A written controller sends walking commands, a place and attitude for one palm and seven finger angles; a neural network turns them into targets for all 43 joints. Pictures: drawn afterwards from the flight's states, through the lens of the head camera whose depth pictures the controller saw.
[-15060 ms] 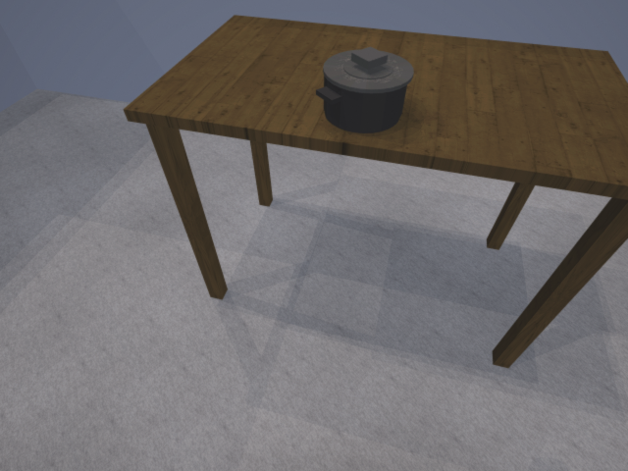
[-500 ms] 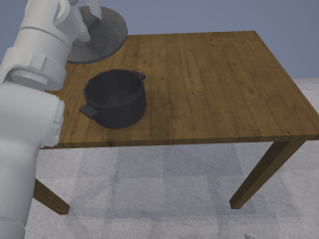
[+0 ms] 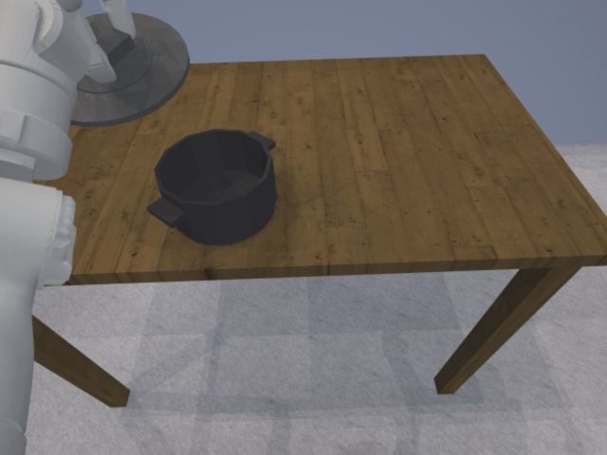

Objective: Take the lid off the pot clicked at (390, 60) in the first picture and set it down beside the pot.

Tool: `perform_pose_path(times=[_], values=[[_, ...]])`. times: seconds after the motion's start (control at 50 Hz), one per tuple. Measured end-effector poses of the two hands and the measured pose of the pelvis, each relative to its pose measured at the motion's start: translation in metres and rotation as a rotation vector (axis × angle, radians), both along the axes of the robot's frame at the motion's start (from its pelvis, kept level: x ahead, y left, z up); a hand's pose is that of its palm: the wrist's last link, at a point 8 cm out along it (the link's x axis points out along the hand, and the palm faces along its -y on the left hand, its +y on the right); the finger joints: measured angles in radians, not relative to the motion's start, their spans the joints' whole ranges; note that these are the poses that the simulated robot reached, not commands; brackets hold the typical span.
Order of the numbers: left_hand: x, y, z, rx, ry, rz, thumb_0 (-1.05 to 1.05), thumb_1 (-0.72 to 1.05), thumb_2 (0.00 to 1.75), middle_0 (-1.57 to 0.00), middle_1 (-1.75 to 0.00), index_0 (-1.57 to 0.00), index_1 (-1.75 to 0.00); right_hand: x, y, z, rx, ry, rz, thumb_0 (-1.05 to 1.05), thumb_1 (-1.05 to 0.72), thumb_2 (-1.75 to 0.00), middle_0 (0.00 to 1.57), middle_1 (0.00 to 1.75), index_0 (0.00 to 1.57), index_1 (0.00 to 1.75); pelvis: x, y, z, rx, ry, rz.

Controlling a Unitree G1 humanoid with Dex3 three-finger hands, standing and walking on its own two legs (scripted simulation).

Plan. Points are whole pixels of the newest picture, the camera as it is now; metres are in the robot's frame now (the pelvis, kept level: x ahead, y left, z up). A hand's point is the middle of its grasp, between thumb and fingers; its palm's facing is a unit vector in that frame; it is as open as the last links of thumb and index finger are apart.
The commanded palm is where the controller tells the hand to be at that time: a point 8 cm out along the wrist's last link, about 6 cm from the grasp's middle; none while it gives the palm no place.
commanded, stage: move the lid sideways beside the pot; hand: left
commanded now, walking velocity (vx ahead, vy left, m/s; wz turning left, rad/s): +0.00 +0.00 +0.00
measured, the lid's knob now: (99, 46) +0.50 +0.22 +0.29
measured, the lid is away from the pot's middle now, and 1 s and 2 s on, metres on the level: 0.09 0.21 0.24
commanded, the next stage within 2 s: lower the lid onto the table in 1.36 s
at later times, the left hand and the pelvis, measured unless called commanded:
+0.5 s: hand (27, 43) +0.46 +0.27 +0.31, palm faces -0.12 -0.12 -0.98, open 8.7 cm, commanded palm +0.45 +0.27 +0.37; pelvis +0.00 +0.00 +0.00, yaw +0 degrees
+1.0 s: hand out of the picture +0.47 +0.32 +0.31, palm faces -0.14 -0.16 -0.98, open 8.7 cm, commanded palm +0.46 +0.33 +0.37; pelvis +0.01 +0.00 +0.00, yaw +0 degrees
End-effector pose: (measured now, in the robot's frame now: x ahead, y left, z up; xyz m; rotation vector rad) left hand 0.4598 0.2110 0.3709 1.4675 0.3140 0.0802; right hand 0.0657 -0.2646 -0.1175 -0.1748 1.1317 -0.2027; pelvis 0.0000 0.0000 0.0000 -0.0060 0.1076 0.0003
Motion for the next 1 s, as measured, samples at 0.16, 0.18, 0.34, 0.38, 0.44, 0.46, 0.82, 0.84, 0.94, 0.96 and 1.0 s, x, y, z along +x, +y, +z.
perform_pose_path(times=[0.16,0.18,0.34,0.38,0.44,0.46,0.82,0.84,0.94,0.96,1.0], values=[[-0.003,0.016,0.001,0.007,-0.001,0.036,0.02,0.03,0.78,-0.60,-0.99,-0.64,-1.01,0.011,0.000,0.002,0.000,-0.018,0.008,0.01,-0.91,-0.90,0.20,0.30,0.20,0.30,-0.001,-0.002,0.000,-0.001,0.003,0.004],[-0.004,0.018,0.001,0.004,0.001,0.042,0.02,0.03,0.78,-0.60,-0.99,-0.64,-1.01,0.012,0.000,0.002,0.000,-0.017,0.009,0.01,-0.91,-0.90,0.20,0.30,0.20,0.30,0.000,-0.002,0.000,-0.001,0.003,0.005],[-0.008,0.037,0.002,-0.003,0.001,0.085,0.02,0.03,0.78,-0.60,-0.99,-0.64,-1.01,0.010,-0.003,0.002,-0.004,0.000,0.004,0.01,-0.91,-0.90,0.20,0.30,0.20,0.30,0.000,-0.004,0.000,-0.002,0.003,0.003],[-0.009,0.042,0.001,0.000,0.002,0.097,0.02,0.03,0.78,-0.60,-0.99,-0.64,-1.01,0.008,-0.003,0.002,-0.004,0.007,-0.001,0.01,-0.91,-0.90,0.20,0.30,0.20,0.30,0.000,-0.004,0.000,-0.002,0.003,0.003],[-0.010,0.049,0.000,0.002,0.006,0.113,0.02,0.03,0.78,-0.60,-0.99,-0.64,-1.01,0.005,-0.005,0.002,-0.008,0.021,-0.004,0.01,-0.91,-0.90,0.20,0.30,0.20,0.30,0.000,-0.004,0.000,-0.003,0.002,0.005],[-0.010,0.052,0.000,0.000,0.006,0.117,0.02,0.03,0.78,-0.60,-0.99,-0.64,-1.01,0.003,-0.005,0.002,-0.009,0.026,-0.007,0.01,-0.91,-0.90,0.20,0.30,0.20,0.30,0.000,-0.004,0.000,-0.003,0.003,0.005],[-0.006,0.092,-0.006,-0.014,0.036,0.192,0.02,0.04,0.78,-0.60,-0.99,-0.64,-1.01,-0.017,-0.009,0.001,-0.027,0.100,-0.051,0.01,-0.91,-0.90,0.20,0.30,0.20,0.30,0.004,-0.003,0.000,-0.008,0.019,-0.002],[-0.006,0.094,-0.006,-0.015,0.035,0.195,0.02,0.04,0.78,-0.60,-0.99,-0.64,-1.01,-0.019,-0.009,0.001,-0.028,0.106,-0.053,0.01,-0.91,-0.90,0.20,0.30,0.20,0.30,0.005,-0.003,0.000,-0.008,0.020,-0.001],[-0.004,0.103,-0.003,-0.015,0.018,0.207,0.02,0.04,0.78,-0.60,-0.99,-0.64,-1.01,-0.022,-0.008,0.001,-0.030,0.126,-0.057,0.01,-0.91,-0.90,0.20,0.30,0.20,0.30,0.008,-0.001,0.000,-0.010,0.027,0.000],[-0.004,0.105,-0.003,-0.019,0.018,0.211,0.02,0.04,0.78,-0.60,-0.99,-0.64,-1.01,-0.022,-0.008,0.001,-0.029,0.129,-0.059,0.01,-0.91,-0.90,0.20,0.30,0.20,0.30,0.009,-0.001,0.000,-0.011,0.028,-0.001],[-0.003,0.110,-0.006,-0.020,0.030,0.225,0.02,0.04,0.78,-0.60,-0.99,-0.64,-1.01,-0.022,-0.008,0.000,-0.028,0.135,-0.062,0.01,-0.91,-0.90,0.20,0.30,0.20,0.30,0.010,0.000,0.000,-0.011,0.030,-0.001]])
